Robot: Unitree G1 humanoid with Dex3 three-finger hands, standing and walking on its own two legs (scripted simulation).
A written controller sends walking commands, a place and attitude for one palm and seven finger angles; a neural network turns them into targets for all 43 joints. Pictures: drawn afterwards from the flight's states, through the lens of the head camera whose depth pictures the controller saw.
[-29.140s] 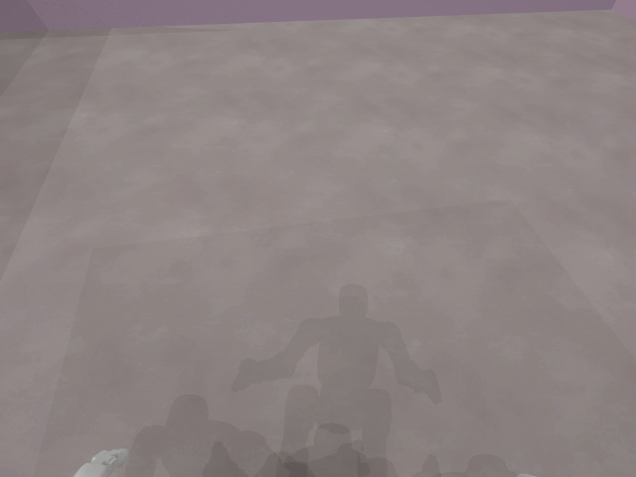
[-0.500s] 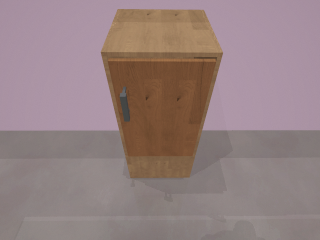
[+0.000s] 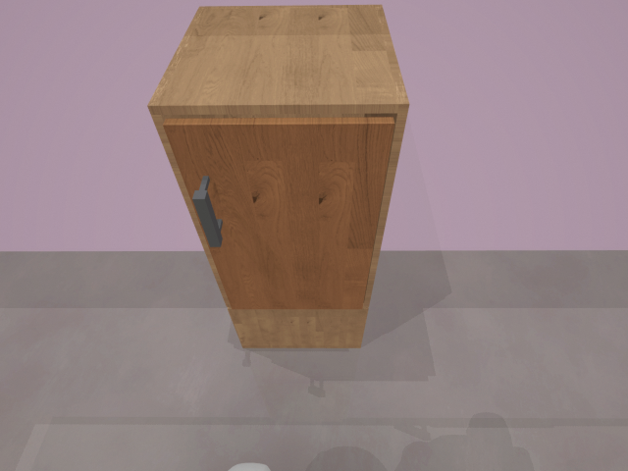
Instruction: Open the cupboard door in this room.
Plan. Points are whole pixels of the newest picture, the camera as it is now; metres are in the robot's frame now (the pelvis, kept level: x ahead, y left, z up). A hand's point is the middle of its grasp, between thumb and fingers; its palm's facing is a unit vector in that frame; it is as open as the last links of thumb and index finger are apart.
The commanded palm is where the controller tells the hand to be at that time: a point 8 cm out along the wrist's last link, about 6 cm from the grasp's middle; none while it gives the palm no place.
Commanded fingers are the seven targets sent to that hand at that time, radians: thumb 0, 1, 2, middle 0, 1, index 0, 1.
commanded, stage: come to a stop and stand still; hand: left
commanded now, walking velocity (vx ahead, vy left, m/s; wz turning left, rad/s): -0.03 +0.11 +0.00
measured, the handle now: (210, 212) +0.53 +0.24 -0.04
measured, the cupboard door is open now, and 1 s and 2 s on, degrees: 0 0 0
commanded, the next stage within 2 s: look again from close up in 0.84 s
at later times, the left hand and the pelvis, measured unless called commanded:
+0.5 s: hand out of the picture +0.01 +0.28 -0.17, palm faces +0.03 -0.96 -0.27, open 7.4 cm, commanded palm none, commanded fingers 0.00 0.90 0.90 -0.20 -0.30 -0.20 -0.30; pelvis -0.03 +0.08 -0.01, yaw -2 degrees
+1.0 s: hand out of the picture -0.05 +0.26 -0.18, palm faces -0.01 -0.99 -0.17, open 7.4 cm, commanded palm none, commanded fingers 0.00 0.90 0.90 -0.20 -0.30 -0.20 -0.30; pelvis -0.03 +0.10 +0.00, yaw -1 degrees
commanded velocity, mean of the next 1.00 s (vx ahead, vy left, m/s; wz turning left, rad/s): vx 0.00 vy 0.01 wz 0.00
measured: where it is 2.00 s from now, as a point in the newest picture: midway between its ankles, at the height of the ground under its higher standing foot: outside the picture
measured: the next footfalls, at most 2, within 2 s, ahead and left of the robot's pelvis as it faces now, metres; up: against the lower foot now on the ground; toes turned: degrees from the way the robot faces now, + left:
left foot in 0.32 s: +0.04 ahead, +0.16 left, +0.00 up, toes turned -1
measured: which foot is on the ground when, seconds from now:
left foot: up 0.00-0.30, down 0.32-1.00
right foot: down 0.00-1.00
